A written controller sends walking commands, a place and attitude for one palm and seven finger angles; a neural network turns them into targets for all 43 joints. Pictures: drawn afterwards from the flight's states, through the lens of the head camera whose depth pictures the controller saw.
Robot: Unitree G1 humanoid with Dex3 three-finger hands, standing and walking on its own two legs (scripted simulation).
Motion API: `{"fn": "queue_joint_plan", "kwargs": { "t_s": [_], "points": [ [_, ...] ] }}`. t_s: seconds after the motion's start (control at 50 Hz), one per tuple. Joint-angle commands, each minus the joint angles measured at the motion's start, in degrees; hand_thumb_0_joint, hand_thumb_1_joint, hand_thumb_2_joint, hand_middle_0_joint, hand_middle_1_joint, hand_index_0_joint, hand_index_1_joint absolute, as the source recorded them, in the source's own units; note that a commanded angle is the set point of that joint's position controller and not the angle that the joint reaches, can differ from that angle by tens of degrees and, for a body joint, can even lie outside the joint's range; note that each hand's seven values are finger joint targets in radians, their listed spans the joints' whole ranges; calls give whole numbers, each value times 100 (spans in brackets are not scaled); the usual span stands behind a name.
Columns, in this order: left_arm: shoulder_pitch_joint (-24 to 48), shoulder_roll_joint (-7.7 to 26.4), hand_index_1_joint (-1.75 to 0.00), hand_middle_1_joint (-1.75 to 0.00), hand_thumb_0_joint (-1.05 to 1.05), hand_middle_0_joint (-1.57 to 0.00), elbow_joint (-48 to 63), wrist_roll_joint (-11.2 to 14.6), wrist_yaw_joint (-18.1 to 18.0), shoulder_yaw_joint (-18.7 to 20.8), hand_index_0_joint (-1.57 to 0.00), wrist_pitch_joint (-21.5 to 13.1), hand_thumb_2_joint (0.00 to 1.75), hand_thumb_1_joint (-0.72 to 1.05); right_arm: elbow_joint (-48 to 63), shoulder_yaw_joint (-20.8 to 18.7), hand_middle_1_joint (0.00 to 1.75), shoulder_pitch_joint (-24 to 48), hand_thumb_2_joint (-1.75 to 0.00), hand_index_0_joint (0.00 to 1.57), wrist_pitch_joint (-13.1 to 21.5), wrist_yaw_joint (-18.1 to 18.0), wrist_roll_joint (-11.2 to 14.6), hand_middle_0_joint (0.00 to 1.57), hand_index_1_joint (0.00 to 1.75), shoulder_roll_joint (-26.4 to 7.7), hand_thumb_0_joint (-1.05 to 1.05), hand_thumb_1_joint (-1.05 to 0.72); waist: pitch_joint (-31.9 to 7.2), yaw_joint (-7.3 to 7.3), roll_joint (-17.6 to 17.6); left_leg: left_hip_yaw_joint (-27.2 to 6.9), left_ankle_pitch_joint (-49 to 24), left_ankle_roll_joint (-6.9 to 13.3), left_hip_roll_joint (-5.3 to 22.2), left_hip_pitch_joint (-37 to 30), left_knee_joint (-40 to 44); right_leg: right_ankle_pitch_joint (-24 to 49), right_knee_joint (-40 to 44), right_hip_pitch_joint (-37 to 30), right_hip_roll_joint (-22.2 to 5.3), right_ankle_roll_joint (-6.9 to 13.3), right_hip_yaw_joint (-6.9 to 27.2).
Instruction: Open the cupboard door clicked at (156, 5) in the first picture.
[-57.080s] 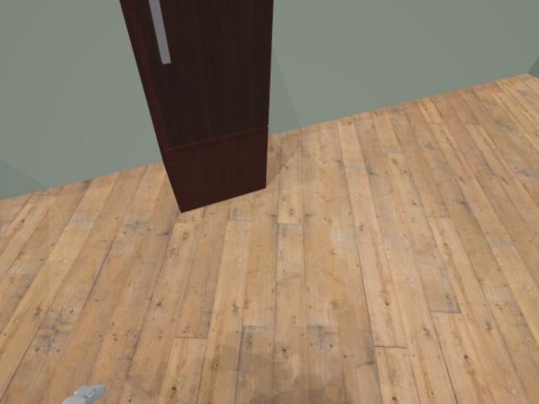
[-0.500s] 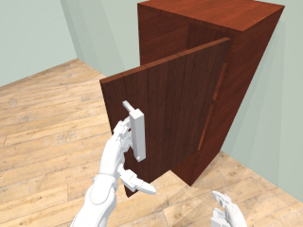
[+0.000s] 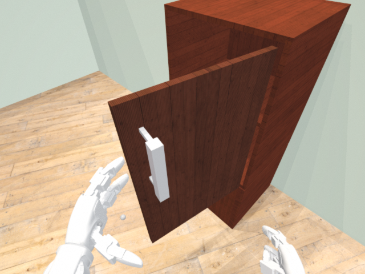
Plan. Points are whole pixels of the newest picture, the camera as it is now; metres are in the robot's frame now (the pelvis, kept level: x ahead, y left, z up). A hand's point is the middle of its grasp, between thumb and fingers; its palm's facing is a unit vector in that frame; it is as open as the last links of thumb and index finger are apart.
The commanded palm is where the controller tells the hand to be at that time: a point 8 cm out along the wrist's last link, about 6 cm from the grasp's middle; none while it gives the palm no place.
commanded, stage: slide the hand sideways off the handle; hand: left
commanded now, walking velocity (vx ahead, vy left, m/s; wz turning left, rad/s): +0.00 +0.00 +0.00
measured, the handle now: (153, 165) +0.31 +0.09 +0.11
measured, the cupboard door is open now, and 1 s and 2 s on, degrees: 79 79 79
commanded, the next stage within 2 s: draw the hand back to the body in 0.22 s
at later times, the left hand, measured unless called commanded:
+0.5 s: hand (96, 223) +0.18 +0.16 +0.11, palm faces -0.05 -1.00 -0.05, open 16.3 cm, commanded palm +0.15 +0.22 +0.12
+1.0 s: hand (49, 219) +0.17 +0.24 +0.13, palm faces +0.22 -0.95 -0.24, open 15.1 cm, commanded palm +0.14 +0.29 +0.16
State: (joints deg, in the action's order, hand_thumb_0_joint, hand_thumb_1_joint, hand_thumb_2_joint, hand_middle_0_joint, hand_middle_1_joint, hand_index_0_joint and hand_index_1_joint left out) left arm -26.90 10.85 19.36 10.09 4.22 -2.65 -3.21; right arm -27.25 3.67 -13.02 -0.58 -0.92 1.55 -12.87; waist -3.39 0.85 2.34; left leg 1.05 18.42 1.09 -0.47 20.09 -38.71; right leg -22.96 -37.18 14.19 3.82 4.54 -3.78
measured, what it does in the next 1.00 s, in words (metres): stands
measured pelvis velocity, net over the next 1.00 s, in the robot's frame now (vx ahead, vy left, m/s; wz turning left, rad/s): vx -0.01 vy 0.04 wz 0.01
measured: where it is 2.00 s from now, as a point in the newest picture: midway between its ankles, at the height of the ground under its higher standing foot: outside the picture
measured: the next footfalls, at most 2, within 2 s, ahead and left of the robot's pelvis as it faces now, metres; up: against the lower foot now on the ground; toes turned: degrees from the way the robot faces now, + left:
none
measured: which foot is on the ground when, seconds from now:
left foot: down 0.00-1.00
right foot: down 0.00-1.00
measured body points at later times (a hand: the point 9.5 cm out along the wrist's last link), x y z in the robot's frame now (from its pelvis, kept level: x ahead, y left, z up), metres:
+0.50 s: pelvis -0.01 +0.01 +0.00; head -0.03 -0.01 +0.45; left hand +0.18 +0.22 +0.12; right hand +0.17 -0.21 -0.07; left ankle +0.02 +0.11 -0.72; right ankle -0.03 -0.06 -0.72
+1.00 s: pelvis -0.01 +0.04 +0.01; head -0.03 +0.03 +0.46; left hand +0.16 +0.29 +0.15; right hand +0.19 -0.17 -0.05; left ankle +0.02 +0.11 -0.72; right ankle -0.03 -0.06 -0.72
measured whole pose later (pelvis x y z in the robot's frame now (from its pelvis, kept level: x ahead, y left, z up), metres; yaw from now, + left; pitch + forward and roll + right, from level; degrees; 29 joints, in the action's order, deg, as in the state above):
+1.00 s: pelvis -0.01 +0.04 +0.01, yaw +1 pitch -3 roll -2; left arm -30.7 16.5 26.5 6.4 -2.1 7.4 -1.5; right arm -31.2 4.1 -12.0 7.2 -4.5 1.1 -13.1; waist -0.5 2.9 2.7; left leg 1.2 15.0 3.8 -2.0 15.5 -33.0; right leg -18.1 -29.0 8.3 2.5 1.8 -3.5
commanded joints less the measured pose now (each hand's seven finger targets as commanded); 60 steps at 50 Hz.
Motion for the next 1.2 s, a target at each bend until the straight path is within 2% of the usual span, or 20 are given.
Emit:
{"fn": "queue_joint_plan", "kwargs": {
  "t_s": [0.0,0.06,0.16,0.22,0.28,0.32,0.4,0.5,0.7,0.8,0.82,0.84,0.86,0.88,0.9,0.92,1.0,1.06,1.1,1.18],
  "points": [
    [121,394,-30,-30,0,-15,1372,301,255,632,-15,-557,30,-50,994,-284,30,619,-90,20,500,-60,44,20,30,-560,0,-90,-482,29,-295,-225,-1170,106,-37,-422,187,2659,649,257,-412,-525,606],
    [231,532,-30,-30,0,-15,1459,410,496,717,-15,-687,30,-50,968,-320,30,569,-90,20,627,-111,62,20,30,-622,0,-90,-423,-62,-274,-275,-1076,115,-51,-305,67,2587,686,416,-460,-608,734],
    [100,756,-30,-30,0,-15,1184,594,756,1056,-15,-845,30,-50,879,-355,30,517,-90,20,815,-192,62,20,30,-684,0,-90,-300,-49,-544,-336,-831,102,-60,-19,-70,2198,761,528,-539,-687,898],
    [579,748,-30,-30,0,-15,1215,624,772,1026,-15,-907,30,-50,834,-351,30,581,-90,20,922,-221,79,20,30,-681,0,-90,-289,-69,-293,-335,-669,98,-77,-36,-105,1636,860,650,-582,-649,964],
    [430,649,-30,-30,0,-15,1098,660,764,951,-15,-918,30,-50,819,-352,30,549,-90,20,1045,-248,93,20,30,-685,0,-90,-361,-34,-304,-372,-621,95,-64,-94,-46,1379,849,703,-538,-590,854],
    [494,747,-30,-30,0,-15,1217,650,740,988,-15,-925,30,-50,801,-349,30,585,-90,20,1106,-256,106,20,30,-689,0,-90,-437,17,-79,-376,-663,99,-57,-172,13,1295,815,664,-510,-520,788],
    [539,970,-30,-30,0,-15,1280,580,624,1149,-15,-796,30,-50,780,-339,30,623,-90,20,1180,-289,112,20,30,-695,0,-90,-329,93,-122,-403,-619,110,-26,-232,190,973,830,693,-412,-430,629],
    [241,835,-30,-30,0,-15,1322,603,600,1123,-15,-512,30,-50,803,-319,30,674,-90,20,1242,-287,140,20,30,-685,0,-90,-315,166,-170,-416,-682,127,8,-440,417,1032,776,660,-282,-370,332],
    [607,1075,-30,-30,0,-15,1761,714,688,1429,-15,-141,30,-50,691,-260,30,697,-90,20,1323,-358,148,20,30,-727,0,-90,-262,120,-58,-520,-681,114,46,-732,669,949,888,601,-200,-337,143],
    [438,1211,-30,-30,0,-16,1751,788,867,1654,-16,2,37,-32,617,-266,30,747,-90,20,1375,-357,171,20,30,-757,0,-90,-389,175,72,-552,-948,93,53,-894,745,1245,896,430,-180,-313,72],
    [688,1654,-30,-30,0,-16,2386,-35,12,1631,-16,-206,39,-29,679,-232,30,918,-90,20,1313,-418,46,20,30,-620,0,-90,9,306,160,-556,-717,84,74,-827,948,1054,1299,410,-299,-255,407],
    [127,1234,-30,-30,0,-16,1930,-111,-349,1495,-16,-177,40,-26,580,-212,30,805,-90,20,1261,-442,-15,20,30,-564,0,-90,276,211,129,-540,-524,47,91,-825,1035,813,1435,449,-349,-249,389],
    [-80,987,-30,-30,0,-16,1757,-167,-479,1317,-16,-131,42,-22,580,-207,30,779,-90,20,1200,-423,-7,20,30,-577,0,-90,449,176,-34,-585,-387,28,113,-783,1109,690,1454,500,-340,-252,341],
    [-50,979,-30,-30,0,-16,1810,-270,-598,1275,-16,-129,43,-18,554,-210,30,777,-90,20,1121,-402,-14,20,30,-593,0,-90,419,168,100,-610,-347,26,143,-841,1208,669,1456,387,-335,-245,336],
    [-10,1138,-30,-30,0,-16,1820,-348,-726,1384,-16,-164,45,-15,512,-244,30,814,-90,20,1093,-398,-27,20,30,-629,0,-90,386,183,-56,-611,-341,34,169,-893,1279,675,1519,290,-328,-248,341],
    [84,1177,-30,-30,0,-16,1995,-395,-810,1399,-16,-212,47,-12,534,-246,30,840,-90,20,1065,-392,-45,20,30,-627,0,-90,273,177,138,-593,-302,32,166,-970,1357,643,1543,187,-354,-251,374],
    [306,1462,-30,-30,0,-17,2149,-591,-1083,1626,-17,-367,52,2,419,-275,30,842,-90,20,1038,-390,-92,20,30,-652,0,-90,89,185,267,-614,-372,21,205,-1265,1580,763,1656,-77,-341,-242,374],
    [204,1399,-30,-30,0,-17,2215,-647,-1167,1627,-17,-426,57,13,367,-280,30,860,-90,20,1037,-350,-104,20,30,-645,0,-90,1,202,445,-749,-524,-28,266,-1387,1802,967,1583,-275,-321,-230,340],
    [134,1527,-30,-30,0,-18,2133,-679,-1209,1794,-18,-431,60,20,297,-302,30,863,-90,20,1020,-327,-117,20,30,-692,0,-90,-60,239,327,-735,-813,-49,291,-1431,1830,1125,1610,-440,-304,-227,336],
    [69,1438,-30,-30,0,-18,1832,-655,-1202,1878,-18,-422,66,34,254,-341,30,888,-90,20,909,-290,-101,20,30,-685,0,-90,169,212,11,-682,-1059,-68,321,-1466,1894,1220,1702,-431,-288,-251,318]
  ]
}}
